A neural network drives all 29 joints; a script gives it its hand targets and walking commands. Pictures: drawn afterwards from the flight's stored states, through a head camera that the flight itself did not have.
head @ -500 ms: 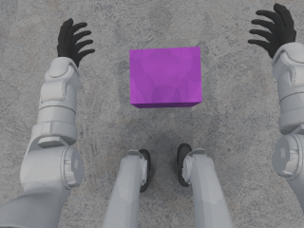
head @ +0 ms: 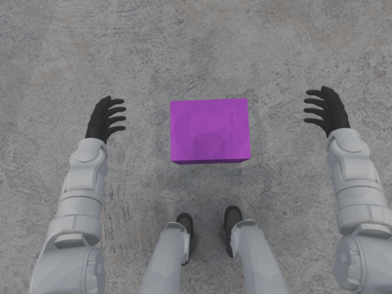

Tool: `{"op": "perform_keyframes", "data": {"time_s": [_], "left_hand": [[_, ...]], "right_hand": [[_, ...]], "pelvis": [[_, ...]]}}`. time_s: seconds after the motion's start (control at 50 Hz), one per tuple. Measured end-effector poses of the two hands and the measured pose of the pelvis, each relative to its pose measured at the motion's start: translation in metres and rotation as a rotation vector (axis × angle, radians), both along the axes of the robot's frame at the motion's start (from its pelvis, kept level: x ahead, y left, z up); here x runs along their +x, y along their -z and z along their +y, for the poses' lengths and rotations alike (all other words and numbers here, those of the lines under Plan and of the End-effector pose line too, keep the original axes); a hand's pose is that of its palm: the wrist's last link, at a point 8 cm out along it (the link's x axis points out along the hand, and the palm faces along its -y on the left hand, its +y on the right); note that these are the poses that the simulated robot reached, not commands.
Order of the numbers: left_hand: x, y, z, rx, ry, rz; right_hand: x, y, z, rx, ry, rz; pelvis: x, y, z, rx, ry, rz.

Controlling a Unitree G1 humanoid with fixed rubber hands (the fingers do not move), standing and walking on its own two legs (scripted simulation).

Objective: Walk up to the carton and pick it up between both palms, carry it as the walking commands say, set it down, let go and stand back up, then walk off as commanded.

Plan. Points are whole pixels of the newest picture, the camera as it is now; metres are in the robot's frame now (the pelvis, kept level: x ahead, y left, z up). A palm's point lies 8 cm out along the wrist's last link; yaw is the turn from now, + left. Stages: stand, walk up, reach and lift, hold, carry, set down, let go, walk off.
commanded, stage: let go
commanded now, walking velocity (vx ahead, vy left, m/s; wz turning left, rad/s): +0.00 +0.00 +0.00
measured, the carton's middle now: (209, 135) +0.48 +0.00 -0.57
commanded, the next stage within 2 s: stand in 1.00 s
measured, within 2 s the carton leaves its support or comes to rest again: neither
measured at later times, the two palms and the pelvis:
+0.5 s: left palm (46, 237) +0.23 +0.24 +0.01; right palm (375, 237) +0.24 -0.22 +0.00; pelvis +0.05 +0.01 +0.08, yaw -1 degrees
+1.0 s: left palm (42, 260) +0.21 +0.24 +0.02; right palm out of the picture +0.20 -0.23 +0.02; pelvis +0.05 +0.00 +0.08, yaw +0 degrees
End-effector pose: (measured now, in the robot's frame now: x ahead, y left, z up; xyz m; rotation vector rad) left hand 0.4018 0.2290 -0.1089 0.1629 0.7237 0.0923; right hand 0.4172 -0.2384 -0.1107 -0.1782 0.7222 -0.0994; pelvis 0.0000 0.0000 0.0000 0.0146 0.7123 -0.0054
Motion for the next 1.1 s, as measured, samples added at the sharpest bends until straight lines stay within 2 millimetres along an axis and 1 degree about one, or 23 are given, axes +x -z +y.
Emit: {"op": "perform_keyframes", "data": {"time_s": [0.1, 0.18, 0.26, 0.34, 0.46, 0.56, 0.62, 0.68, 0.82, 0.92, 1.02, 1.1], "left_hand": [[-0.039, -0.03, 0.01, 0.011, 0.023, 0.034], [-0.063, -0.056, 0.015, 0.0, 0.017, 0.041], [-0.086, -0.077, 0.016, -0.008, 0.01, 0.033], [-0.113, -0.091, 0.014, -0.009, 0.01, 0.039], [-0.157, -0.109, 0.013, -0.006, 0.01, 0.056], [-0.182, -0.121, 0.014, -0.002, 0.008, 0.062], [-0.189, -0.124, 0.012, -0.004, 0.016, 0.065], [-0.19, -0.127, 0.009, -0.007, 0.028, 0.065], [-0.186, -0.128, 0.003, -0.005, 0.039, 0.065], [-0.19, -0.128, 0.003, 0.005, 0.031, 0.078], [-0.197, -0.126, 0.011, 0.032, -0.01, 0.096], [-0.202, -0.119, 0.034, 0.117, -0.032, 0.11]], "right_hand": [[-0.042, -0.029, -0.003, -0.004, -0.008, 0.026], [-0.068, -0.055, -0.003, -0.001, -0.006, 0.032], [-0.092, -0.075, 0.001, 0.003, -0.005, 0.026], [-0.12, -0.089, 0.008, 0.014, -0.001, 0.03], [-0.166, -0.105, 0.017, 0.028, 0.005, 0.048], [-0.195, -0.118, 0.018, 0.028, 0.005, 0.054], [-0.204, -0.124, 0.015, 0.023, 0.0, 0.056], [-0.208, -0.129, 0.012, 0.017, -0.004, 0.06], [-0.212, -0.131, 0.011, 0.016, -0.009, 0.074], [-0.213, -0.13, 0.011, 0.02, -0.008, 0.082], [-0.213, -0.127, 0.008, -0.001, -0.012, 0.078], [-0.216, -0.12, -0.012, -0.093, -0.001, 0.112]], "pelvis": [[0.013, -0.021, 0.002, -0.008, 0.0, -0.106], [0.023, -0.037, 0.005, -0.014, 0.002, -0.203], [0.032, -0.05, 0.007, -0.019, 0.003, -0.297], [0.039, -0.061, 0.009, -0.022, 0.004, -0.394], [0.049, -0.075, 0.01, -0.027, 0.006, -0.528], [0.053, -0.082, 0.01, -0.028, 0.003, -0.633], [0.053, -0.084, 0.009, -0.027, 0.002, -0.693], [0.052, -0.084, 0.008, -0.027, 0.002, -0.744], [0.048, -0.084, 0.006, -0.025, 0.0, -0.817], [0.047, -0.083, 0.004, -0.022, -0.004, -0.836], [0.048, -0.082, 0.003, -0.019, -0.011, -0.817], [0.052, -0.081, 0.003, -0.018, -0.009, -0.764]]}}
